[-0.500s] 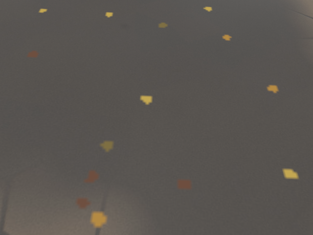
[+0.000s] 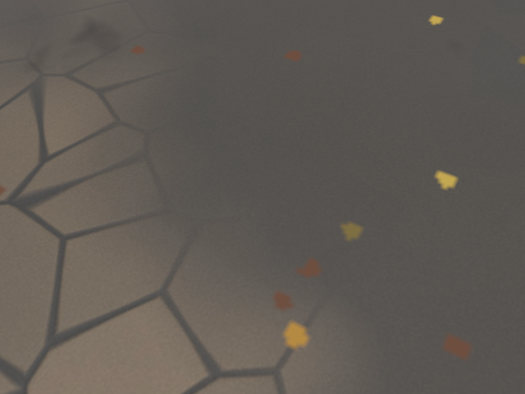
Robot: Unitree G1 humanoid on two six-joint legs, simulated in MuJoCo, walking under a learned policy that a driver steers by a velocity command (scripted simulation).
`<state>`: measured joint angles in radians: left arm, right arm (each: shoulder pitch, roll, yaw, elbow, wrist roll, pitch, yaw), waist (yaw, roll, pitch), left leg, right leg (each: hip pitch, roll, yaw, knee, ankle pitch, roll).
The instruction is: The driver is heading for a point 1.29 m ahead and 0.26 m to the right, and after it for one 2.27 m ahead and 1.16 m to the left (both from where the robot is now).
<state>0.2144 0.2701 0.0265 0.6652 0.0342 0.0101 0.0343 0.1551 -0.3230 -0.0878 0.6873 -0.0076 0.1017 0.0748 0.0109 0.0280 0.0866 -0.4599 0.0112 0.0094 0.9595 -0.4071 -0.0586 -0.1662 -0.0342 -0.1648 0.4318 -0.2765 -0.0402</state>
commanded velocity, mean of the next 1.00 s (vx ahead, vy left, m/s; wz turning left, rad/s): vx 0.42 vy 0.00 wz -0.31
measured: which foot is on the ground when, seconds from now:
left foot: up 0.00-0.12, down 0.14-0.88, up 0.90-1.00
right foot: down 0.00-0.14, up 0.16-0.88, down 0.90-1.00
